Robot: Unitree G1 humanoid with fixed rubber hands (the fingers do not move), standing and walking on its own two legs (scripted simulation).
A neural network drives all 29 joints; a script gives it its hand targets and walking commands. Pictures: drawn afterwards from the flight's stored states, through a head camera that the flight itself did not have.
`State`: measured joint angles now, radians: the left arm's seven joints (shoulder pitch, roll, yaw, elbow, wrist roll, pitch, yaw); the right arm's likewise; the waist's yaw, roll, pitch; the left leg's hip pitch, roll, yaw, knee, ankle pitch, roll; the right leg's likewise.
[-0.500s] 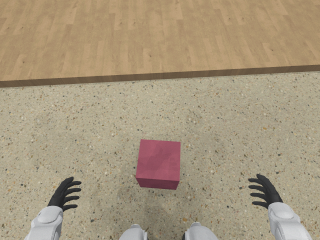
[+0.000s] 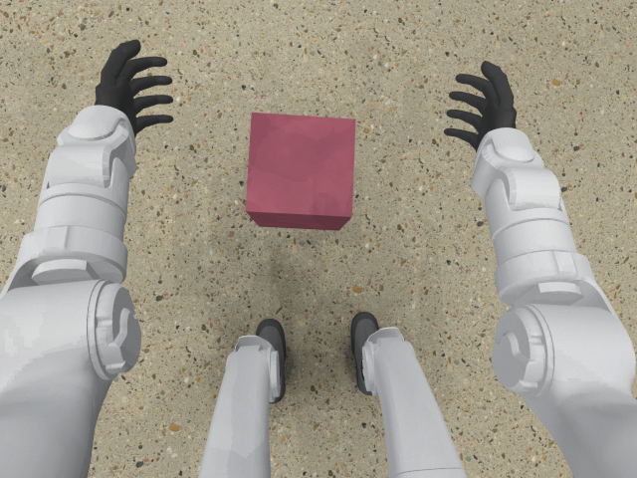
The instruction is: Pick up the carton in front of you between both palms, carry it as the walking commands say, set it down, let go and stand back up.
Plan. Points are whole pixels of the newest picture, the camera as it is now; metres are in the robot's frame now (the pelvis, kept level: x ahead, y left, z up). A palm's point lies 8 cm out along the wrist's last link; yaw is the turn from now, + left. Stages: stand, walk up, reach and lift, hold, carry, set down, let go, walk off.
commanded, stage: reach and lift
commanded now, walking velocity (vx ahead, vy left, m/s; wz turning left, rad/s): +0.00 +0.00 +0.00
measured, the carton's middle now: (301, 179) +0.56 +0.01 -0.54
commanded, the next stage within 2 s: none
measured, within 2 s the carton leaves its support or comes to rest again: leaves its support in 1.98 s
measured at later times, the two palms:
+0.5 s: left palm (179, 112) +0.58 +0.18 -0.21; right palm (433, 132) +0.54 -0.19 -0.22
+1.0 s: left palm (216, 167) +0.57 +0.18 -0.45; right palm (393, 178) +0.53 -0.18 -0.45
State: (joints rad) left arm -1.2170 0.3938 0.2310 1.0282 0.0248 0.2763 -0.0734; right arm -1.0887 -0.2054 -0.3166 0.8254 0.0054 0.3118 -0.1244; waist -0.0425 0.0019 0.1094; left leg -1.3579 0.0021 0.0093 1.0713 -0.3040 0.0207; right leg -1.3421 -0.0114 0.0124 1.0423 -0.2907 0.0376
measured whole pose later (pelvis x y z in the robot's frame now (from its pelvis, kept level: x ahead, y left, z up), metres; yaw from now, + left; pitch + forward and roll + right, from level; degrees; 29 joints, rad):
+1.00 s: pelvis -0.03 +0.00 -0.27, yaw -3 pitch +40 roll -4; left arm -1.70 0.50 0.04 1.22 -0.15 0.14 0.04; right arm -1.55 -0.30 -0.22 1.05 0.18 0.15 -0.17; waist -0.03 -0.02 0.41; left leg -2.26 -0.03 -0.04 2.13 -0.57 0.00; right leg -2.23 0.05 0.03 2.07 -0.54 0.08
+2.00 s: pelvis -0.01 +0.00 -0.30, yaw -2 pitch +37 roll -3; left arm -1.58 0.36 0.09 1.01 -0.06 0.29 0.07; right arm -1.49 -0.21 -0.29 0.95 0.11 0.24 -0.20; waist 0.01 -0.04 0.40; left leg -2.25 -0.02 -0.04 2.26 -0.65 0.00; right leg -2.24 0.07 0.04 2.21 -0.62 0.09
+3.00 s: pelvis +0.01 -0.01 -0.07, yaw +1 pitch +38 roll -1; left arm -0.88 -0.04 0.44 0.65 0.27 0.43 -0.01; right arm -0.81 0.09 -0.49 0.57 -0.25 0.43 -0.04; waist 0.01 0.00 -0.22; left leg -1.61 -0.04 -0.05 1.40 -0.47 -0.02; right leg -1.60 0.04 0.07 1.39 -0.46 0.05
